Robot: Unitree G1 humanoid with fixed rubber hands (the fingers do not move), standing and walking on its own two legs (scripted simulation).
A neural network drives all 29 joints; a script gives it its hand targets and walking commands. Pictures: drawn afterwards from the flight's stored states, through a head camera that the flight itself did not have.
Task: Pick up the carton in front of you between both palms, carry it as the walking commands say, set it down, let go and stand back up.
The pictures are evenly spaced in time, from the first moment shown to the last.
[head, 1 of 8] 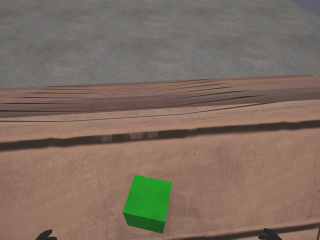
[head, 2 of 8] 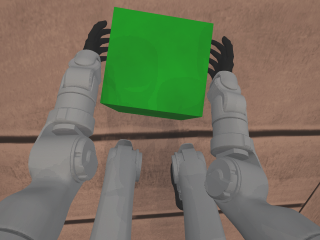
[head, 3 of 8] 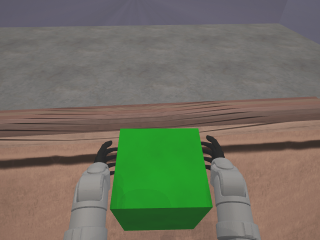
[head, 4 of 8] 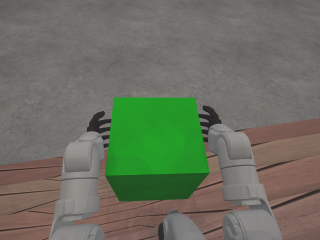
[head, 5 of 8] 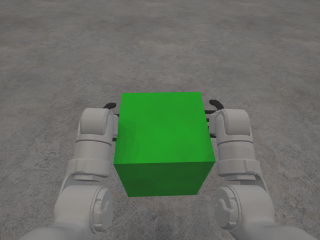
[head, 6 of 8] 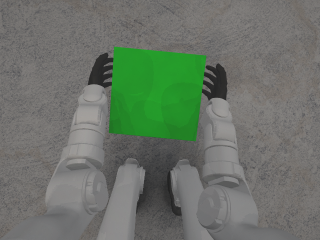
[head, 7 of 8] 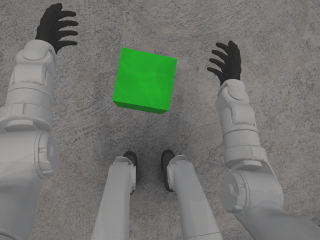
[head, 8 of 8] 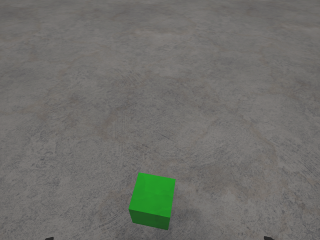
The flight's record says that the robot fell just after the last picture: no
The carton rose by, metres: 0.68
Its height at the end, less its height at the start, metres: -1.34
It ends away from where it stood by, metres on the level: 3.71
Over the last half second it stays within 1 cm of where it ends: yes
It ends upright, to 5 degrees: yes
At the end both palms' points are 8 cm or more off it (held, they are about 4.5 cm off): yes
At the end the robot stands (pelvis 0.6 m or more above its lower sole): yes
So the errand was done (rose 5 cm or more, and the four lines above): yes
